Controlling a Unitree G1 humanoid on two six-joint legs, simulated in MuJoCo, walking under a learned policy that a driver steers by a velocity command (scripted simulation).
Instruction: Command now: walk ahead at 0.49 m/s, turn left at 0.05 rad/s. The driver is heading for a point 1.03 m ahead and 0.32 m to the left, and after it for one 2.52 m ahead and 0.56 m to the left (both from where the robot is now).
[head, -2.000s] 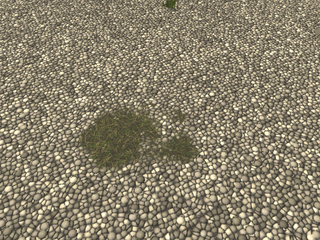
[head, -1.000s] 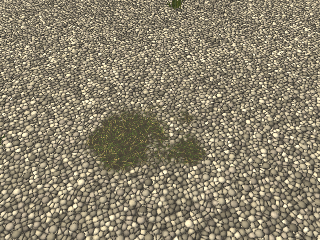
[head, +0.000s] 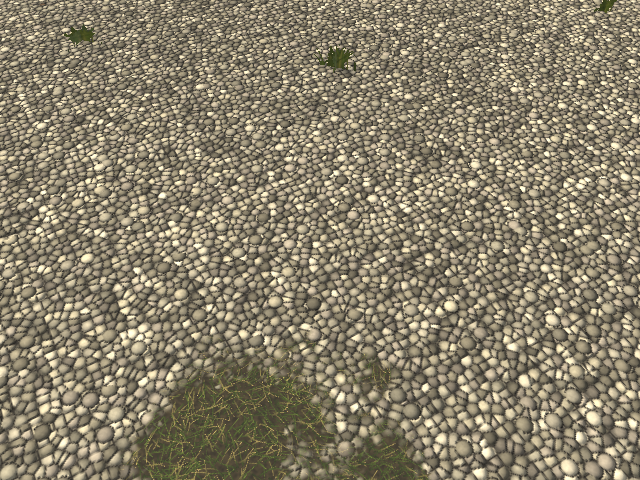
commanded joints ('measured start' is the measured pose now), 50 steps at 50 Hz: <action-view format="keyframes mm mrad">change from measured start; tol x32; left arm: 1 -98 29 -3 -65 -4 -11 -13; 12 353 227 60 -5 15 -32 -23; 50 -91 77 17 -186 20 -22 -7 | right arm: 1 8 -159 -28 -48 13 -11 -13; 31 -363 -62 -34 -318 20 57 42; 37 82 -334 -149 -240 30 71 11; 50 -54 -200 -82 -313 21 24 -24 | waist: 1 3 71 75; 12 184 -229 -440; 19 44 -64 10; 32 110 -16 100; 38 -4 291 -346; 50 31 89 -6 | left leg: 1 -98 248 -131 -122 164 138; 9 55 273 -198 217 451 83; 13 -716 100 -200 1118 -345 -19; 26 -614 211 -96 596 219 -31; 35 -314 42 83 398 -19 89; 38 453 415 -899 110 -162 395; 50 -158 176 -300 7 222 182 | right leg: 1 83 40 -40 -163 121 11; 8 232 108 -29 -340 -58 -19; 12 1171 -299 678 -461 -282 -273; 18 540 -141 91 -649 -138 -152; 31 762 -163 -226 -621 81 -115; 35 785 -139 -294 -249 640 -63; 36 650 -96 -312 -3 553 -22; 38 11 184 -68 603 -625 63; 39 -112 136 46 642 -566 35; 50 110 83 7 -87 -5 78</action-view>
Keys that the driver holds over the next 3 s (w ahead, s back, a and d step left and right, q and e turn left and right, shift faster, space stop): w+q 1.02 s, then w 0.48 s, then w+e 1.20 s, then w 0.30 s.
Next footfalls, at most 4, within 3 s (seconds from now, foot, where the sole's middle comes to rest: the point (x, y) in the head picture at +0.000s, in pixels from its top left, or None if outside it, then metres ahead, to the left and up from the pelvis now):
0.20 right None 0.31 -0.15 -0.78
0.72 left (237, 476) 0.53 0.16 -0.78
1.22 right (253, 329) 0.88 0.14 -0.78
1.74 left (108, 309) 0.97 0.50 -0.78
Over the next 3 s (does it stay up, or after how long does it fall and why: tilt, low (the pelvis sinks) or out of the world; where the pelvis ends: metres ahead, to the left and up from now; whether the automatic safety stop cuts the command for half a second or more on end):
stays up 1.54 0.49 0.00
